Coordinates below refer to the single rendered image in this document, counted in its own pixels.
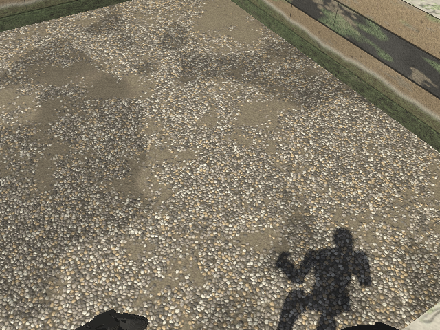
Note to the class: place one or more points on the robot left hand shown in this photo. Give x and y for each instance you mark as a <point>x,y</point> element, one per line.
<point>110,320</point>

